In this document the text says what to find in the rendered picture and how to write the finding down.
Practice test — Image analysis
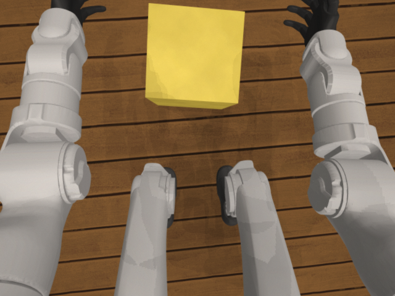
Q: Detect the left robot forearm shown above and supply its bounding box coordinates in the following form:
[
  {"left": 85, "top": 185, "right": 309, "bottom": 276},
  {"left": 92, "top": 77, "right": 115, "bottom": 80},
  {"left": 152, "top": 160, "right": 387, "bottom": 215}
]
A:
[{"left": 0, "top": 8, "right": 88, "bottom": 201}]

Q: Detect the robot right upper arm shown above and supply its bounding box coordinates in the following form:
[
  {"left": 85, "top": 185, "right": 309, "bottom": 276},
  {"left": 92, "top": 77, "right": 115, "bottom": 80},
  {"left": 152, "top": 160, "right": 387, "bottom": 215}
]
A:
[{"left": 307, "top": 158, "right": 395, "bottom": 296}]

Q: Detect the robot foot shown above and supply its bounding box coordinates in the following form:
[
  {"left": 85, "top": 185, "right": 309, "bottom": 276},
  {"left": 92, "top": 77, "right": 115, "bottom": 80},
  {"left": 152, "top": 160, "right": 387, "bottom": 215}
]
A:
[
  {"left": 163, "top": 167, "right": 177, "bottom": 228},
  {"left": 217, "top": 165, "right": 238, "bottom": 226}
]

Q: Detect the robot left upper arm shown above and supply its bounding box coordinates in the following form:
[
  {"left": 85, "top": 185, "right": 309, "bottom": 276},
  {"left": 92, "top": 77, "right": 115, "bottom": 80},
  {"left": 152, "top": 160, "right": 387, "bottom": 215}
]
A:
[{"left": 0, "top": 141, "right": 91, "bottom": 296}]

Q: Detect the right robot forearm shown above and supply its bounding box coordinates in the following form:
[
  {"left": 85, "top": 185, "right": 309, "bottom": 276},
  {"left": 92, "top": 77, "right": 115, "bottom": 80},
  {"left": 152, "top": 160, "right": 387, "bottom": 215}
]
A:
[{"left": 299, "top": 30, "right": 395, "bottom": 173}]

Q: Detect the robot left foot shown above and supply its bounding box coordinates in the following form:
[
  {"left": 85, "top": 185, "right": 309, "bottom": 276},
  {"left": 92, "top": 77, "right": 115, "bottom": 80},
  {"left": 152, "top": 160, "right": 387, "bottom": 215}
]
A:
[{"left": 163, "top": 167, "right": 177, "bottom": 228}]

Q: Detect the carton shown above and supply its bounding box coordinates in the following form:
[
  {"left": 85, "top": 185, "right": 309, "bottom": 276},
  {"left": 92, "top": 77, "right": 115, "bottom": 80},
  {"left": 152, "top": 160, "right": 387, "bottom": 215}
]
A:
[{"left": 145, "top": 3, "right": 245, "bottom": 109}]

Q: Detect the robot right hand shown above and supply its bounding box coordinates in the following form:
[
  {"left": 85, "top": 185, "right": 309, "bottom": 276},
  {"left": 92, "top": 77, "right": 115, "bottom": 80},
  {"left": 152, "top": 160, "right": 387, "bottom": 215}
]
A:
[{"left": 283, "top": 0, "right": 339, "bottom": 47}]

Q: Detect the robot left hand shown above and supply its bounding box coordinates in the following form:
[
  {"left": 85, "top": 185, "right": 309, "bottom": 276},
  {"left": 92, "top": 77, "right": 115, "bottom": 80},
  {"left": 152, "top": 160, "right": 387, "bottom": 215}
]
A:
[{"left": 51, "top": 0, "right": 106, "bottom": 27}]

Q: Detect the robot right foot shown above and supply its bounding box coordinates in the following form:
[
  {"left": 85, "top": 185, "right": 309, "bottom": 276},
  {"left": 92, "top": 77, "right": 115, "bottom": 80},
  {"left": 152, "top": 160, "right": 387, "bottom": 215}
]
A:
[{"left": 217, "top": 165, "right": 238, "bottom": 226}]

